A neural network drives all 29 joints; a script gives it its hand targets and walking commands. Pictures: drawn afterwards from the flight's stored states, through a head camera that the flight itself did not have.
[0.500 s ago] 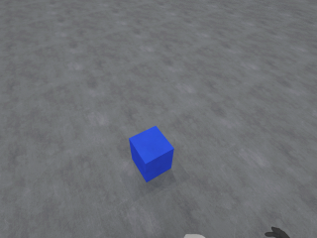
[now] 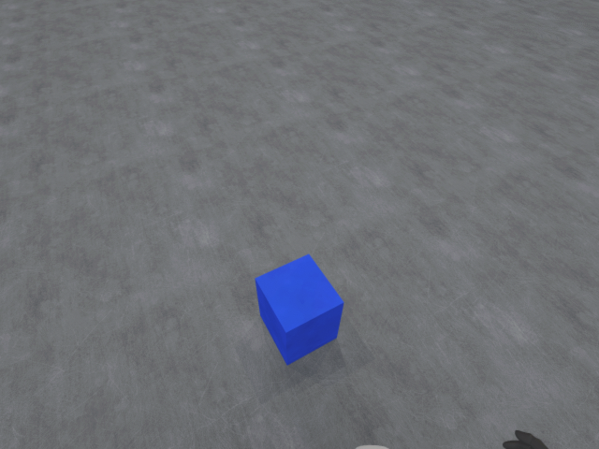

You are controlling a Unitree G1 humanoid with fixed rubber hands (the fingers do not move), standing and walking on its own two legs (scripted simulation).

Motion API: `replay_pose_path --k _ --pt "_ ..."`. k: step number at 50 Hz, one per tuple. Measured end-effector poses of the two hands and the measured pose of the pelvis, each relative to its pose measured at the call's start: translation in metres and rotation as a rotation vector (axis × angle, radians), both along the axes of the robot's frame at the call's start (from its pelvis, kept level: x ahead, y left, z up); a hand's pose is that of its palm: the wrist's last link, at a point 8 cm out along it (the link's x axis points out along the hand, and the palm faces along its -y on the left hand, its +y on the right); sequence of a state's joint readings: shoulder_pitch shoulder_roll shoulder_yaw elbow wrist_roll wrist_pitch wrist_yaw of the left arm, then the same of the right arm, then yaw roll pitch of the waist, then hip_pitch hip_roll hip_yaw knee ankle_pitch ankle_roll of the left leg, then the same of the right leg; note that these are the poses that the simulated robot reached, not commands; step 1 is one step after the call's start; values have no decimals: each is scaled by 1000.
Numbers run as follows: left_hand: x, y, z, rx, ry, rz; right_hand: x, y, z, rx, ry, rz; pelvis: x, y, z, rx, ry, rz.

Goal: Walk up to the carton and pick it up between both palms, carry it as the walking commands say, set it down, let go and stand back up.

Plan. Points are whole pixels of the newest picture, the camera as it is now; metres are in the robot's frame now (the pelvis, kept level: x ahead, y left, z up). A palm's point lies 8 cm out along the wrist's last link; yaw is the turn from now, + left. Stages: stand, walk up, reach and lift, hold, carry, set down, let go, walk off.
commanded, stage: walk up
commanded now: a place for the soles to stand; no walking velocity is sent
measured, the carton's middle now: (298, 309) +0.65 +0.01 -0.63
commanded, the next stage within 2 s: none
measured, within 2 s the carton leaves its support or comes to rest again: neither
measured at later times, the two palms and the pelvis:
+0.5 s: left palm out of the picture +0.09 +0.33 -0.10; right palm out of the picture +0.15 -0.32 -0.10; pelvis +0.05 -0.01 -0.01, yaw +0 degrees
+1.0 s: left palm out of the picture +0.13 +0.31 -0.09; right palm (546, 442) +0.16 -0.33 -0.10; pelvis +0.08 -0.01 +0.00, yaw -1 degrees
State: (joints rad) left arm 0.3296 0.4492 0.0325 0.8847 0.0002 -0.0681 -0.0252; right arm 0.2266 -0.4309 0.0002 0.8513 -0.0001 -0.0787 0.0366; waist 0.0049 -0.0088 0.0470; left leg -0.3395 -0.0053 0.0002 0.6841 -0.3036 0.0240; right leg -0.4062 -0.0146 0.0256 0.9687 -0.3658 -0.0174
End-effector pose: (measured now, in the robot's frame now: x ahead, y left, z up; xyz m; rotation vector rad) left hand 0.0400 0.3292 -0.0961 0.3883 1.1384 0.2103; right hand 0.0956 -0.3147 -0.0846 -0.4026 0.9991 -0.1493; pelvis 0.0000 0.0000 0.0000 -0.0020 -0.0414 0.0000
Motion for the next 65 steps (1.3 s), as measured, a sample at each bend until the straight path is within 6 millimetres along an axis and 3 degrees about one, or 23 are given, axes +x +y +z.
replay_pose_path --k 4,10,16,22,27,34,39,45,54,59,65 --pt "27 -6 2 -8 2 -47 1 -8 2 0 0 -41 13 -5 2 -1 2 -7" --pt "56 -24 7 25 -10 -74 7 -26 -11 23 52 -78 33 -23 -1 15 18 -14" --pt "52 -22 19 59 -5 -14 36 -24 -13 38 74 -28 47 -26 5 29 38 -28" --pt "44 -8 12 48 9 28 53 -8 -13 26 72 11 53 -13 2 8 39 -17" --pt "53 -5 -2 27 22 25 52 -1 -11 18 42 -14 57 -4 -3 5 4 -8" --pt "76 -17 0 20 17 -28 46 -15 -12 20 56 -59 65 -15 -2 6 12 -20" --pt "80 -21 8 42 1 -16 54 -20 -15 31 74 -53 72 -21 0 18 17 -27" --pt "81 -12 3 41 8 -9 60 -11 -17 26 68 -44 75 -12 -3 4 16 -20" --pt "99 -22 6 36 -18 -13 69 -17 -16 33 62 -49 85 -19 -2 9 12 -21" --pt "100 -17 7 40 -15 -8 73 -13 -16 32 65 -43 87 -15 -1 7 17 -21" --pt "116 -18 7 36 -28 -19 76 -14 -16 33 61 -52 93 -16 -1 7 19 -21"
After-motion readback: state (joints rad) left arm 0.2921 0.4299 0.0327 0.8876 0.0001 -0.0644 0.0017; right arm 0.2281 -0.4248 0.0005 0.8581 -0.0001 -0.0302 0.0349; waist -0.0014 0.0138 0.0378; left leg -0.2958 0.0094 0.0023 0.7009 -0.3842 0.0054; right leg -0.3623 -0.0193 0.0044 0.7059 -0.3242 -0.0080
